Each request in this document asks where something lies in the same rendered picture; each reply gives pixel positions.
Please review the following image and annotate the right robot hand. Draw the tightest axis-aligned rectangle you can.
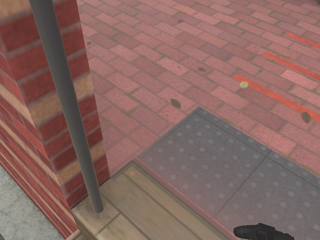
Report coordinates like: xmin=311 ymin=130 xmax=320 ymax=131
xmin=233 ymin=223 xmax=294 ymax=240

